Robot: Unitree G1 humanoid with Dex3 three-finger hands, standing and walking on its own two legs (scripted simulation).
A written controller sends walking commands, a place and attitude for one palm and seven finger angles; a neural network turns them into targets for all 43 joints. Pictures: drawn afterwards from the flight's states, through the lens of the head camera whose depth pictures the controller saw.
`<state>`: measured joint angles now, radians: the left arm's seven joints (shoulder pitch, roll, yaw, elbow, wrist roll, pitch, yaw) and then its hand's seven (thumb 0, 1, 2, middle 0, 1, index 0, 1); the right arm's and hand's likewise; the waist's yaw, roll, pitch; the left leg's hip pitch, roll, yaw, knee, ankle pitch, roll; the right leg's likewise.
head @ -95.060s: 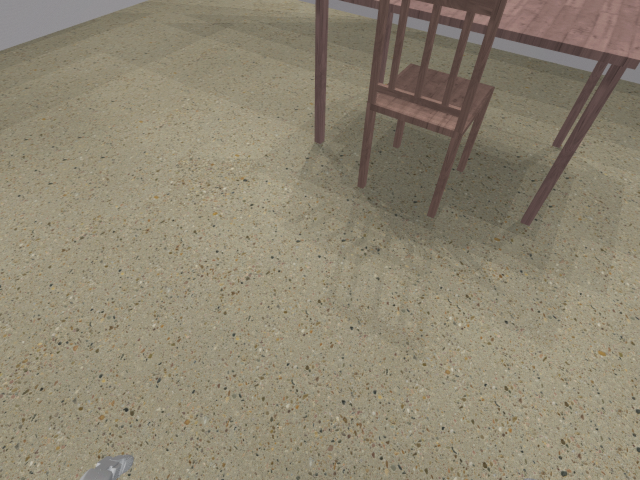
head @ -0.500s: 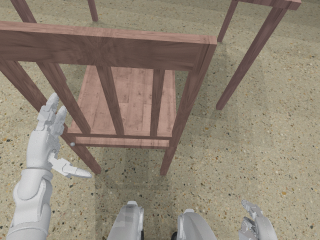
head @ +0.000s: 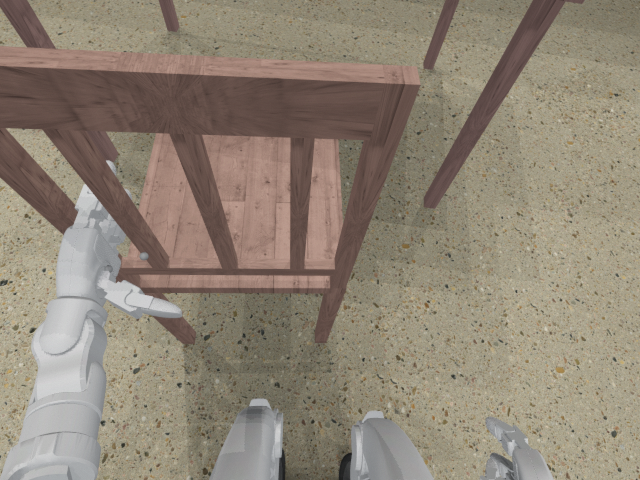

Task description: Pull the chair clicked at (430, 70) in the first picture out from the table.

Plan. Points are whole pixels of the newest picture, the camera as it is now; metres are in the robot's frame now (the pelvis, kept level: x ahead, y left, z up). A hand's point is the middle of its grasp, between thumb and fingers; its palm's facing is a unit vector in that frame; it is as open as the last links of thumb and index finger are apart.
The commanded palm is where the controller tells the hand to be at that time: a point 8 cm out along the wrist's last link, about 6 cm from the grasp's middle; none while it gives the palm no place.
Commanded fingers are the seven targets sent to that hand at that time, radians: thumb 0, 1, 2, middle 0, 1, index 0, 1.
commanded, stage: push the fingers through the gap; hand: left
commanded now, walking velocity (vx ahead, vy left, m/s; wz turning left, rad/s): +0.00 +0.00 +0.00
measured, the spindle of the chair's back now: (213, 213) +0.43 +0.15 +0.02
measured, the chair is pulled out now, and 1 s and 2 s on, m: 0.34 0.34 0.38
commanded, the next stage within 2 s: hook a spindle and tug to test in 0.52 s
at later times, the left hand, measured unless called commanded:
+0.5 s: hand (143, 240) +0.39 +0.23 +0.01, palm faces +0.05 -1.00 -0.03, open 16.9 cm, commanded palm +0.37 +0.27 +0.02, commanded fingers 0.00 -0.50 0.30 -0.06 -0.08 -0.06 -0.08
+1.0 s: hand (145, 239) +0.39 +0.23 +0.01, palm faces +0.04 -1.00 -0.02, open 15.3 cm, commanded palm +0.37 +0.26 +0.02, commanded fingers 0.00 -0.22 0.42 -0.41 -1.18 -0.41 -1.18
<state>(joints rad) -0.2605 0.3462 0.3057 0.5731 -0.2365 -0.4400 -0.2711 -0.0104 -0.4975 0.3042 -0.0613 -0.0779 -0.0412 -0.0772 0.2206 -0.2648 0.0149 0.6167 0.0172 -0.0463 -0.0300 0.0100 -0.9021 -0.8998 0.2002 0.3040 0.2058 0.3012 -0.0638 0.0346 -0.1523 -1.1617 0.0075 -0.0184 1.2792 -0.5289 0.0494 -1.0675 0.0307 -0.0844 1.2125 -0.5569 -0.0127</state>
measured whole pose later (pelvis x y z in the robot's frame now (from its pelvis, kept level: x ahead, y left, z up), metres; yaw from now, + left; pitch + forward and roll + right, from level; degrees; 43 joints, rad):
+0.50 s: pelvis +0.00 +0.00 +0.00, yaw -1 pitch +24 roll -5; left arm -0.36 0.38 0.35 0.71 -0.22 -0.47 -0.30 -0.01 -0.50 0.30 -0.06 -0.08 -0.06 -0.08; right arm 0.23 -0.27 0.02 0.62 0.02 -0.01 -0.02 0.01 -0.90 -0.90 0.20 0.30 0.21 0.30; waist -0.08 0.03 -0.15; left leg -1.17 0.01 -0.01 1.28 -0.53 0.05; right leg -1.08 0.04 -0.08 1.21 -0.55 -0.01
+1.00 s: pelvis +0.00 +0.01 +0.00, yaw +0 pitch +24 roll -5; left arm -0.36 0.36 0.32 0.69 -0.22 -0.46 -0.26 -0.01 -0.48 0.31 -0.25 -0.66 -0.23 -0.66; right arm 0.22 -0.26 0.02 0.62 0.02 0.00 -0.02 0.01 -0.90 -0.90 0.20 0.30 0.21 0.30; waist -0.08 0.03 -0.15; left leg -1.17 0.01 -0.01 1.27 -0.53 0.06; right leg -1.07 0.03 -0.08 1.20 -0.55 0.00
